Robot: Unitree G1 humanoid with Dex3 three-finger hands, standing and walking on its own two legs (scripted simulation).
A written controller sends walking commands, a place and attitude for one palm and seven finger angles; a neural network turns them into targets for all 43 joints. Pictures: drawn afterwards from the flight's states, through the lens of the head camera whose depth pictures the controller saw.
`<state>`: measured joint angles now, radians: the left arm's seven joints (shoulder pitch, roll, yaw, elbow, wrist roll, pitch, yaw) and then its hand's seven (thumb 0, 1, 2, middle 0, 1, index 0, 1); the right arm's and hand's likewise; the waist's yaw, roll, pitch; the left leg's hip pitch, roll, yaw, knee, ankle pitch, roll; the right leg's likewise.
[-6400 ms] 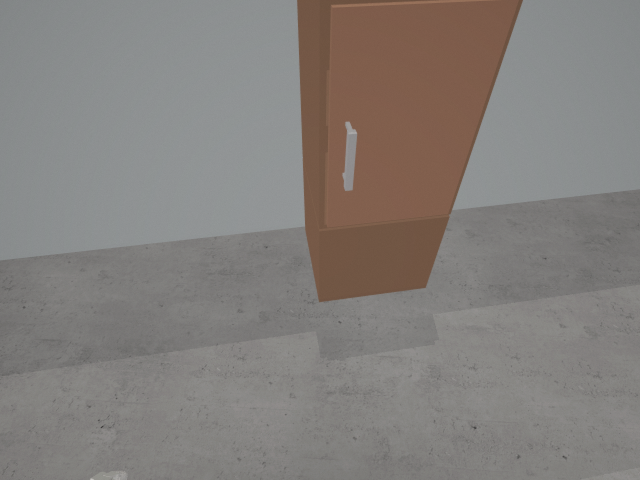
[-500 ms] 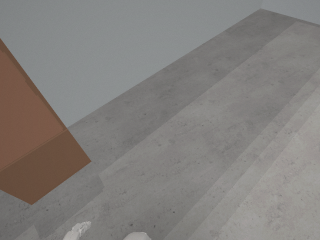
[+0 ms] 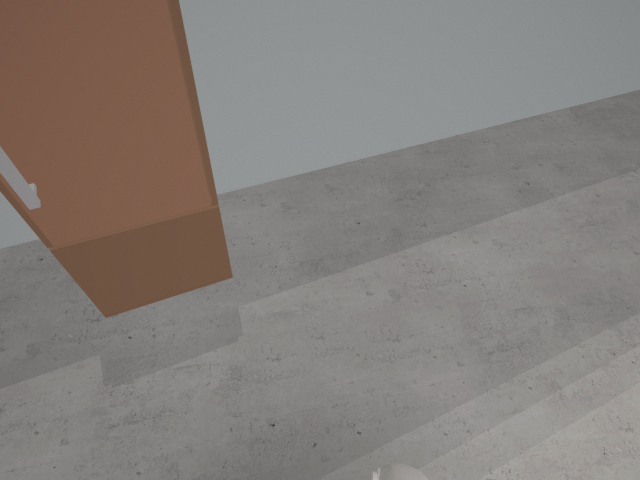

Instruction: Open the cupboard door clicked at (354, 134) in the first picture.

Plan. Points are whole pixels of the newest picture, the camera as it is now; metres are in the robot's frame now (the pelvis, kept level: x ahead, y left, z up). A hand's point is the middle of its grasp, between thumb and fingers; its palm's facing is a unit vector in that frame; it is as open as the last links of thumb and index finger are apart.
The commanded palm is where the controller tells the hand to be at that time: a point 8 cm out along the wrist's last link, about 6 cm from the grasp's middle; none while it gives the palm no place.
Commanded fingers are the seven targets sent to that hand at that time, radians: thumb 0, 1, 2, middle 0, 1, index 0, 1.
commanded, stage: turn to face it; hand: left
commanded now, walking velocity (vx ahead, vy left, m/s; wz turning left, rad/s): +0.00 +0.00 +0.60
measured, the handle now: (12, 168) +0.60 +0.62 -0.08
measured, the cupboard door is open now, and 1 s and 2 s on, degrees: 0 0 0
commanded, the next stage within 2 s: take the last steps up to it in 0.60 s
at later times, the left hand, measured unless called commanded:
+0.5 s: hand out of the picture +0.04 +0.16 -0.14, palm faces +0.29 -0.91 -0.28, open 7.3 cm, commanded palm none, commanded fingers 0.00 0.90 0.90 -0.20 -0.30 -0.20 -0.30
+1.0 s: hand out of the picture -0.07 +0.19 -0.16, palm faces +0.45 -0.87 -0.20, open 7.3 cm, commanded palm none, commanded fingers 0.00 0.90 0.90 -0.20 -0.30 -0.20 -0.30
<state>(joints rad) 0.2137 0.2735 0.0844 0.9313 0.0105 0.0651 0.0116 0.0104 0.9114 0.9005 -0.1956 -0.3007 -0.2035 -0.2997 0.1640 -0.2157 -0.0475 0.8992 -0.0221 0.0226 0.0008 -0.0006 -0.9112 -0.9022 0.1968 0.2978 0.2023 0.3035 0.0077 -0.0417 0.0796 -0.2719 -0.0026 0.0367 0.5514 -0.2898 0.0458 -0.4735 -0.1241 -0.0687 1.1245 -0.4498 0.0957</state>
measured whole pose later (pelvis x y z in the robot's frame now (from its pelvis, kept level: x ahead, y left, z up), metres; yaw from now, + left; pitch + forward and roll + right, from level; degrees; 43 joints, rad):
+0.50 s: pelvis +0.00 -0.05 +0.00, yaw +17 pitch -1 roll +2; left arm 0.21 0.18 0.03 0.88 0.02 0.01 0.02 0.01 0.91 0.90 -0.20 -0.30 -0.21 -0.30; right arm 0.22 -0.27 -0.10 0.95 -0.03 0.08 0.02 0.00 -0.91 -0.90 0.19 0.30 0.20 0.30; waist -0.03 0.04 0.05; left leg -0.48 -0.01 -0.04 1.15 -0.39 -0.06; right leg -0.22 -0.09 -0.14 0.53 -0.29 0.00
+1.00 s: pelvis +0.00 +0.01 +0.01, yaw +24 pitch -1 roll -1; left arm 0.29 0.22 0.05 1.04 0.02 0.03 -0.01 0.01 0.91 0.90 -0.19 -0.30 -0.20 -0.30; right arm 0.26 -0.17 -0.03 1.00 -0.02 -0.02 -0.02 -0.01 -0.93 -0.90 0.20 0.30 0.21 0.30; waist 0.01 -0.01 0.00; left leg -0.12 -0.03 0.03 0.38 -0.25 0.05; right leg -0.42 -0.10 -0.09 0.95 -0.39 0.06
